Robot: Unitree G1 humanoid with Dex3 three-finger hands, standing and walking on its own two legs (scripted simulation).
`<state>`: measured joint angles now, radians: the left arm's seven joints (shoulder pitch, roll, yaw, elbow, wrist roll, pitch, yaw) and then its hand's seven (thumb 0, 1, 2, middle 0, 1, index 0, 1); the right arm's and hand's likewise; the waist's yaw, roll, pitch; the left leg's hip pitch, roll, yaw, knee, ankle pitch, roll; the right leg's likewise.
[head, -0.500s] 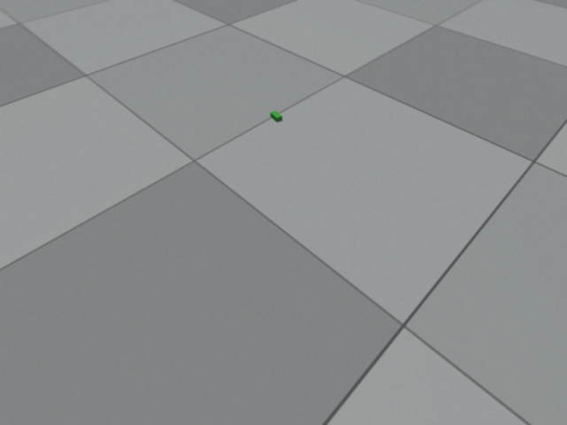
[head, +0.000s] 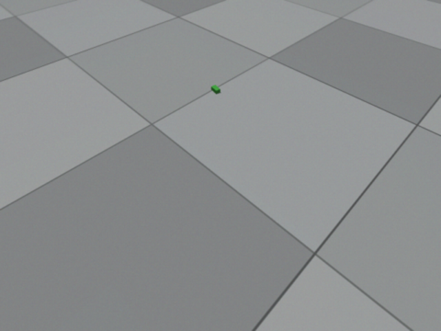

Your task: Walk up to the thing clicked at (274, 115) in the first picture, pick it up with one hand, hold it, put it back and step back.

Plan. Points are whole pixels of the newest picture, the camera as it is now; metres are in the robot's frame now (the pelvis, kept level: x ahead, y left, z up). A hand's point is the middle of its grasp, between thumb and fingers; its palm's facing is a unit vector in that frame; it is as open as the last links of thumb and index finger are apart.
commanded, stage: stand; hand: left
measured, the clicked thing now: (215, 89) +1.92 +0.04 -0.77
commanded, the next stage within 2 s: walk up in 0.62 s
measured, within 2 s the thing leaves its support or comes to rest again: neither
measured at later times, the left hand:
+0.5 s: hand out of the picture +0.08 +0.25 -0.16, palm faces -0.01 -0.94 -0.34, open 7.4 cm
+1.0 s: hand (44, 316) +0.19 +0.38 -0.16, palm faces -0.26 -0.86 -0.45, open 7.4 cm
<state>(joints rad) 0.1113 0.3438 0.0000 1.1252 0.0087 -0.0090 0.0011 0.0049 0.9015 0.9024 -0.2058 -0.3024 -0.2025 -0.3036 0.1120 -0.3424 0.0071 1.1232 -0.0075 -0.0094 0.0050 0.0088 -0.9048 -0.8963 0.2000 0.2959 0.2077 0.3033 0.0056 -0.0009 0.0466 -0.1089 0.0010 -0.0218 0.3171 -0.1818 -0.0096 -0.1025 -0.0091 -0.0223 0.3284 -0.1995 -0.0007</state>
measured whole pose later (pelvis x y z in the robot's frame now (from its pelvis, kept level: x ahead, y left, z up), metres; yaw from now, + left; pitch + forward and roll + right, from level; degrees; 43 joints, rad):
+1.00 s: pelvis +0.08 +0.09 -0.02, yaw -15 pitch +0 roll +0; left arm 0.27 0.46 0.06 1.01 0.00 -0.01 -0.01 0.01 0.90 0.90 -0.21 -0.30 -0.20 -0.30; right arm 0.15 -0.44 -0.10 0.83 -0.04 -0.04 0.10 0.01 -0.91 -0.90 0.20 0.30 0.21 0.30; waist -0.01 0.00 0.03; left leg -0.31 0.00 -0.01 0.56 -0.25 0.01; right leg -0.39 -0.01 0.12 0.94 -0.45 -0.03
